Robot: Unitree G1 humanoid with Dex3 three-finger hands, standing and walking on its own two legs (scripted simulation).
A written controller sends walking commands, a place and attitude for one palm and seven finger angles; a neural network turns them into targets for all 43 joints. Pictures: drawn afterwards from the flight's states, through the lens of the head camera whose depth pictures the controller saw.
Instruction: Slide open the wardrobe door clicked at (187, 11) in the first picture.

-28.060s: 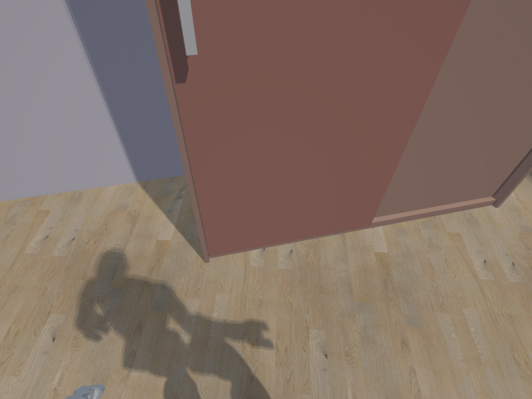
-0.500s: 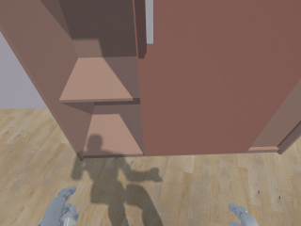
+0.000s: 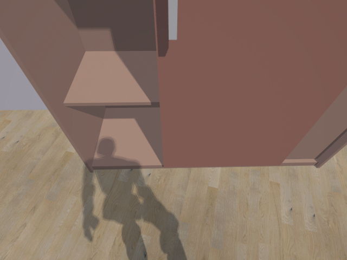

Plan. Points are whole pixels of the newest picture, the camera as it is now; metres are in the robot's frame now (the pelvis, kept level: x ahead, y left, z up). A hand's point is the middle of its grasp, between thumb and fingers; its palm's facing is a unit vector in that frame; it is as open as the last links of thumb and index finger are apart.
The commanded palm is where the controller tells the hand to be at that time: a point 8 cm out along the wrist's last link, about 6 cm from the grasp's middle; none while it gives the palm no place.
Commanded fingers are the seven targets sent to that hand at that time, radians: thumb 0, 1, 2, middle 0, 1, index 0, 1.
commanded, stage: let the arm hang, fingers relaxed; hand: left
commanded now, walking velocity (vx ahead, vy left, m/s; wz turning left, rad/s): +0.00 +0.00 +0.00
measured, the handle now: out of the picture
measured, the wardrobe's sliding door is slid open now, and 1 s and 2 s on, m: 0.46 0.46 0.46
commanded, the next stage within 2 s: look to check the result in 0.40 s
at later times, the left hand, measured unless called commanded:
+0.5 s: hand out of the picture +0.04 +0.18 -0.18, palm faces -0.03 -0.98 -0.20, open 7.4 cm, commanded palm none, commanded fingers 0.00 0.90 0.90 -0.20 -0.30 -0.20 -0.30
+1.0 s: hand out of the picture +0.03 +0.18 -0.18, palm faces -0.02 -0.98 -0.19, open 7.4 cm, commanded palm none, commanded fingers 0.00 0.90 0.90 -0.20 -0.30 -0.20 -0.30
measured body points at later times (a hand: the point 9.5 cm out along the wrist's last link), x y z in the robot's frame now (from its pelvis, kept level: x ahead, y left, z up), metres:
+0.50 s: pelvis +0.02 +0.01 +0.00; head +0.04 +0.01 +0.45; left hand +0.04 +0.24 -0.16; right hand +0.04 -0.22 -0.16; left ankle +0.05 +0.09 -0.74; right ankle -0.01 -0.11 -0.74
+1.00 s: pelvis +0.03 +0.01 +0.00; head +0.06 +0.02 +0.45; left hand +0.04 +0.24 -0.16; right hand +0.05 -0.22 -0.15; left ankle +0.05 +0.09 -0.74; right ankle -0.01 -0.11 -0.74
